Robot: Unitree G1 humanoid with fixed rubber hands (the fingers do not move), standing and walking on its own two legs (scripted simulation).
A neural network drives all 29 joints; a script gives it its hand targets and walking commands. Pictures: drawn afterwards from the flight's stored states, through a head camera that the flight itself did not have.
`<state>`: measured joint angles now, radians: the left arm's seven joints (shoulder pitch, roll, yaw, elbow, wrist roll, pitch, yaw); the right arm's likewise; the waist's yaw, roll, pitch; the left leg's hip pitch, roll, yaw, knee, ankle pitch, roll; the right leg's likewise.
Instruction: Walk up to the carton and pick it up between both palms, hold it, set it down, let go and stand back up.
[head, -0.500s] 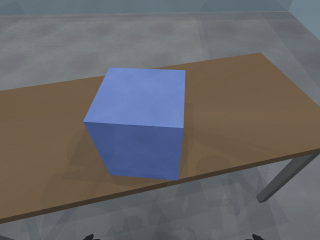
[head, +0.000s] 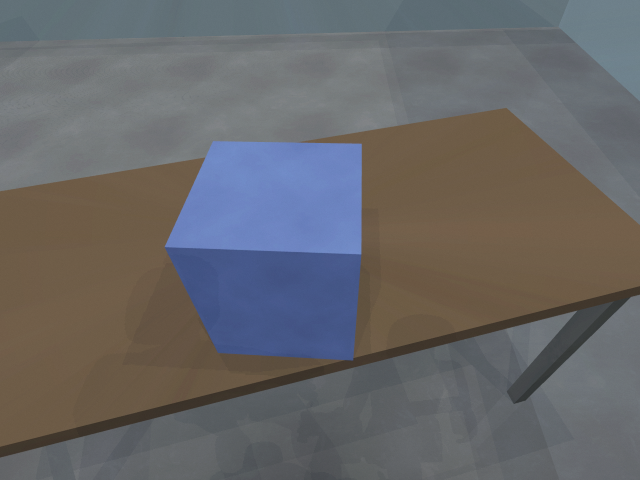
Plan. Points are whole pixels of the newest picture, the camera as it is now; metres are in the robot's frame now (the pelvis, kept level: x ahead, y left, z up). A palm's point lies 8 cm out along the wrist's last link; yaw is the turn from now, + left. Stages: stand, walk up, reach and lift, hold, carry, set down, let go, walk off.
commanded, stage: stand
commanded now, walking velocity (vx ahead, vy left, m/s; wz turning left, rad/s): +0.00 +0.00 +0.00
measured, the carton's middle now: (285, 254) +0.42 +0.08 +0.05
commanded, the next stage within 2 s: walk up in 0.90 s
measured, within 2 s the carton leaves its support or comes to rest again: neither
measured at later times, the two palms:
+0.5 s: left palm out of the picture +0.06 +0.24 -0.12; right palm out of the picture +0.04 -0.24 -0.12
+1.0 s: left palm out of the picture +0.05 +0.25 -0.13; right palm out of the picture +0.02 -0.24 -0.13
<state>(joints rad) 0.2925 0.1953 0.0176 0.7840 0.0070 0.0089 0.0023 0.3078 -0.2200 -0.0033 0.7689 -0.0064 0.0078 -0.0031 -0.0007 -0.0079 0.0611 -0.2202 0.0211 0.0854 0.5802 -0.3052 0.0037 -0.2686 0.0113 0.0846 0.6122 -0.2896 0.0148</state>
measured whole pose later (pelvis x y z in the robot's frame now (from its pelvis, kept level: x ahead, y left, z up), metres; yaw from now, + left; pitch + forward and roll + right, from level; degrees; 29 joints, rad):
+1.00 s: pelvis +0.01 +0.01 +0.01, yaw -3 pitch -2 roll +1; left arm 0.30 0.19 0.00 0.94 0.00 0.01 0.03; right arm 0.32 -0.22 0.00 0.90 0.00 0.01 -0.02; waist -0.01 -0.01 0.05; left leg -0.18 0.02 0.14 0.51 -0.29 0.02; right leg -0.25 0.02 0.14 0.55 -0.26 0.03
